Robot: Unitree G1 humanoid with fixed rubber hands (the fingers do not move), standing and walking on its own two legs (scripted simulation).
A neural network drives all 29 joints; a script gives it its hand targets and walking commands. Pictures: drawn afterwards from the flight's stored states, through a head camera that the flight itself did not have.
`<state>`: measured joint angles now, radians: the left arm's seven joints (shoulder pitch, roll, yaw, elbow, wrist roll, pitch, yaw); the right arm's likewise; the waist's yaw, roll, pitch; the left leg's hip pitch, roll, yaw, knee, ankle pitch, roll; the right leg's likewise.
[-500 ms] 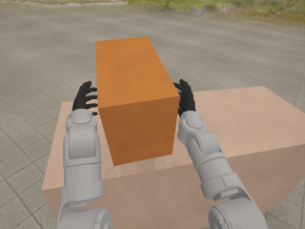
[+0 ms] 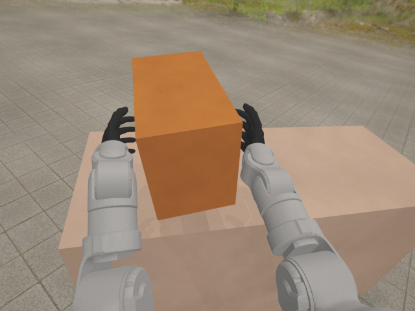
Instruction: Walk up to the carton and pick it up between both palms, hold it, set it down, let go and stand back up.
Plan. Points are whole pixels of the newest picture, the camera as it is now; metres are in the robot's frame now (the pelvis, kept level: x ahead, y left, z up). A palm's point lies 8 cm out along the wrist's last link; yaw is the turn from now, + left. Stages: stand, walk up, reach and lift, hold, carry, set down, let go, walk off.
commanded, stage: hold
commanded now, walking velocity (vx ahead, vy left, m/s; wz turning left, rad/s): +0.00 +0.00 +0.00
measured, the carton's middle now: (181, 127) +0.48 +0.03 +0.18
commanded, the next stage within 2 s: none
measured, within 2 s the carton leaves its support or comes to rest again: neither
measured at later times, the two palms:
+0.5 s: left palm (124, 149) +0.36 +0.14 +0.20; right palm (262, 157) +0.35 -0.12 +0.19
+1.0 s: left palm (112, 151) +0.35 +0.16 +0.20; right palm (255, 145) +0.35 -0.10 +0.22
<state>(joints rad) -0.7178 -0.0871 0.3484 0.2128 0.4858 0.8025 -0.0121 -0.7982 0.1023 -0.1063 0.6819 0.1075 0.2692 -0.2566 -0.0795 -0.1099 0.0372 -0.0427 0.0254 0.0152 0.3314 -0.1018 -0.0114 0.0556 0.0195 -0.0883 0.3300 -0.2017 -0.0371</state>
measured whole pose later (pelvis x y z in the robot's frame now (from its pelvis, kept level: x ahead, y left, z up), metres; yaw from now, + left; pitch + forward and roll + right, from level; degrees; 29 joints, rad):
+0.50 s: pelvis +0.02 +0.01 +0.00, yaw +0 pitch -13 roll -1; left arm -0.55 -0.13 0.23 -0.12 0.45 0.87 0.02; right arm -0.59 0.03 0.09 0.34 0.27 0.29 -0.34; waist -0.13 -0.07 0.12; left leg 0.00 0.03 0.02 0.40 -0.17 -0.01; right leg 0.14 0.03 -0.08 0.31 -0.22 -0.03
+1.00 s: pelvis -0.02 -0.01 +0.00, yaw +0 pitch -10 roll +0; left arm -0.76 -0.09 0.38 0.25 0.51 0.82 -0.04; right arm -0.84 0.12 -0.16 0.71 0.05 0.28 -0.24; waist -0.06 -0.12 0.03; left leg -0.07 0.04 0.02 0.32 -0.07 -0.01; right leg 0.01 0.03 -0.09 0.35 -0.19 -0.04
